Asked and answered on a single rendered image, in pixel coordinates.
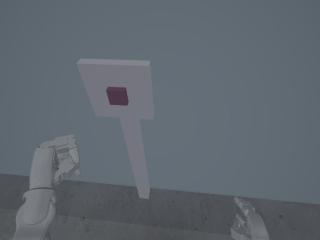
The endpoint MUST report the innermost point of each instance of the left robot forearm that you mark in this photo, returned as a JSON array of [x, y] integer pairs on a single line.
[[37, 216]]

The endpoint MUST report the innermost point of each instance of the panel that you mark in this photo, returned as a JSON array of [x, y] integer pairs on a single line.
[[134, 75]]

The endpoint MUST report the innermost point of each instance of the button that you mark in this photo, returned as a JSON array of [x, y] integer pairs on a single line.
[[117, 96]]

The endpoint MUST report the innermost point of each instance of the left robot hand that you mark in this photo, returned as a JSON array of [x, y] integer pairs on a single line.
[[45, 161]]

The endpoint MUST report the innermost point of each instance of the right robot hand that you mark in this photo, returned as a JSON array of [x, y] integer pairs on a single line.
[[253, 224]]

